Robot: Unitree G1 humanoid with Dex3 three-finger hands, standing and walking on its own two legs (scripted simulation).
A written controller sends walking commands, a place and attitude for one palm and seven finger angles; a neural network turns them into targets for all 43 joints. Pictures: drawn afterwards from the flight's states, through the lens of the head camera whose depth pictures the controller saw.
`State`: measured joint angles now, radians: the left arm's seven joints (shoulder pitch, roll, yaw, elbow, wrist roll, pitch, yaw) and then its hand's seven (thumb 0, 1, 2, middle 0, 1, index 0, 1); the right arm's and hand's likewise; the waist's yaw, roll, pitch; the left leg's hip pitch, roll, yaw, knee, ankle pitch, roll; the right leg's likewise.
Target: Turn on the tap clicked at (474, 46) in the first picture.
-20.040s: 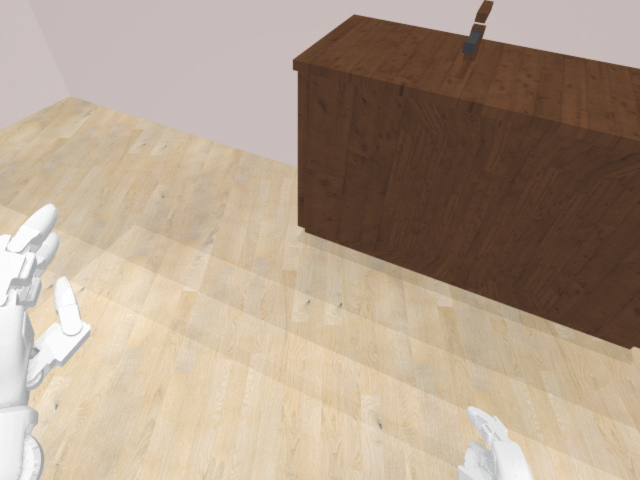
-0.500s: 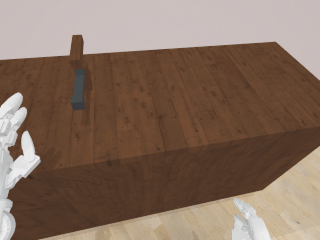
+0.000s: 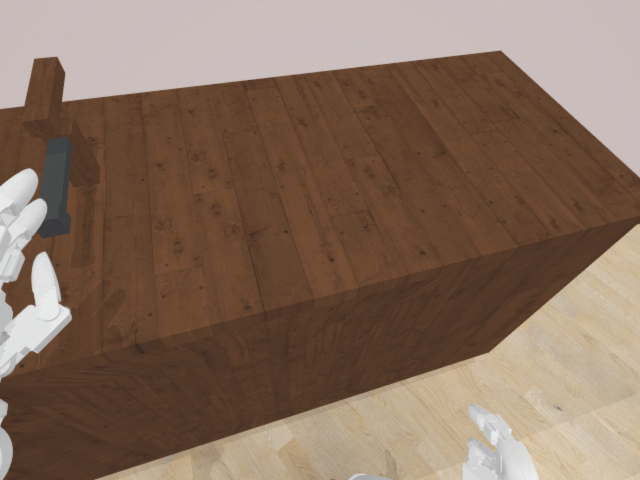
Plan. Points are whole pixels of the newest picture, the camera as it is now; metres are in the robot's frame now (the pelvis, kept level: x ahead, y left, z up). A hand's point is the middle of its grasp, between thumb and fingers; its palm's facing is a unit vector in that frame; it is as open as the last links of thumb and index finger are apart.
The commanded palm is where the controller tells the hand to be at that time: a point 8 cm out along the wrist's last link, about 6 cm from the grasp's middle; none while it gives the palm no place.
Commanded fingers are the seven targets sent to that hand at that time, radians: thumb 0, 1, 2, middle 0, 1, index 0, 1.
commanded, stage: come to a stop and stand still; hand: left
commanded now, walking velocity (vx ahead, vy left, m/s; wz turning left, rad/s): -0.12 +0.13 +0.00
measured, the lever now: (51, 220) +0.37 +0.32 +0.11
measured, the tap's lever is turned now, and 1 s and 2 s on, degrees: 0 0 0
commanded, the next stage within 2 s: look again from close up in 1.28 s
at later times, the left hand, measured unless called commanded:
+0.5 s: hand out of the picture +0.17 +0.28 +0.17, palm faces +0.40 -0.86 -0.32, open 7.4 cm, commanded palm +0.12 +0.32 +0.19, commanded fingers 0.00 0.90 0.90 -0.20 -0.30 -0.20 -0.30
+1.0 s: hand out of the picture +0.19 +0.29 +0.17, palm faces +0.36 -0.86 -0.36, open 7.4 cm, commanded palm +0.14 +0.33 +0.19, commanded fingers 0.00 0.90 0.90 -0.20 -0.30 -0.20 -0.30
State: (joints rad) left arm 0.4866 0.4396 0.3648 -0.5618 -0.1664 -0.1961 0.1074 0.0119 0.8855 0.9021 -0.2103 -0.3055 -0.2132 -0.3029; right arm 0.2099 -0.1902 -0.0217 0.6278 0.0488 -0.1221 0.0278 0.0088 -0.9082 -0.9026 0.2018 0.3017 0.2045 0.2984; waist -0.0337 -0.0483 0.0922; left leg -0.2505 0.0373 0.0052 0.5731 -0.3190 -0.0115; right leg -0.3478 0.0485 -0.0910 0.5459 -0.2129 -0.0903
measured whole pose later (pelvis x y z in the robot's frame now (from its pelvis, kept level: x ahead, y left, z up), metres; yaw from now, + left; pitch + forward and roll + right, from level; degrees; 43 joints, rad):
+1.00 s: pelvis -0.02 +0.06 +0.01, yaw -1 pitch -2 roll +0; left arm 0.47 0.36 0.33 -0.47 -0.08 -0.19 0.13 0.01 0.89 0.90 -0.21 -0.31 -0.21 -0.30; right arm 0.23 -0.21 0.01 0.61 0.03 -0.14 -0.01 0.01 -0.91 -0.90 0.20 0.30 0.20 0.30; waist 0.01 -0.01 0.08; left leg -0.16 -0.04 0.05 0.42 -0.23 0.05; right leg -0.26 -0.02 -0.03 0.39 -0.09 0.00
